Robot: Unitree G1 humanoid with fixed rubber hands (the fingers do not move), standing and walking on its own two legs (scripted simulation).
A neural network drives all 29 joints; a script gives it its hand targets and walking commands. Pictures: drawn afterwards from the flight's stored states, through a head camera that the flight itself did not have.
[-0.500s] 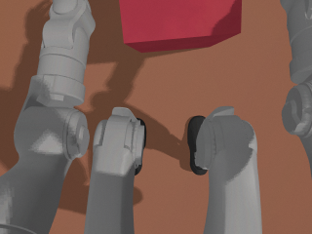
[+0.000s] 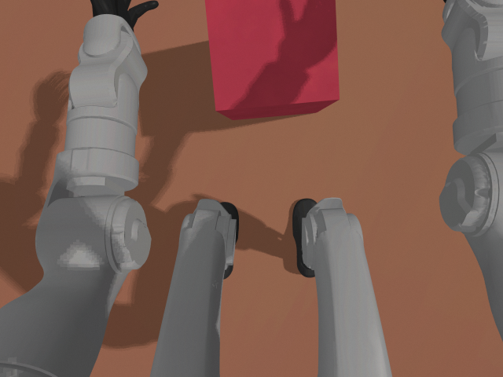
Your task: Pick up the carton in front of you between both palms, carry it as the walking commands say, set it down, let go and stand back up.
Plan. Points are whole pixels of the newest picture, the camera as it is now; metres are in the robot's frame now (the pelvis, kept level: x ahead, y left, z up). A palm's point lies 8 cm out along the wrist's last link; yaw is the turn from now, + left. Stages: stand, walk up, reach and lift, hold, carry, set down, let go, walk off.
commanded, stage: set down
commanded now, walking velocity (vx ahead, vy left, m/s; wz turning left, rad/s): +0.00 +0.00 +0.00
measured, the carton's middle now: (271, 62) +0.55 -0.02 -0.39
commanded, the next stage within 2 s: let go in 0.34 s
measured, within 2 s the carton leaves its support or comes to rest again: neither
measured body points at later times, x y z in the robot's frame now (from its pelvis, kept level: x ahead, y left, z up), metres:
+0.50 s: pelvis +0.03 +0.00 +0.14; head +0.34 -0.03 +0.46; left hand +0.54 +0.17 +0.02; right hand +0.56 -0.24 +0.03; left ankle +0.10 +0.12 -0.48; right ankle +0.10 -0.10 -0.48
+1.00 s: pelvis +0.10 +0.01 +0.23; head +0.26 -0.01 +0.65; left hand +0.38 +0.22 +0.14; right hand +0.39 -0.23 +0.13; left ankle +0.10 +0.12 -0.48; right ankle +0.10 -0.10 -0.48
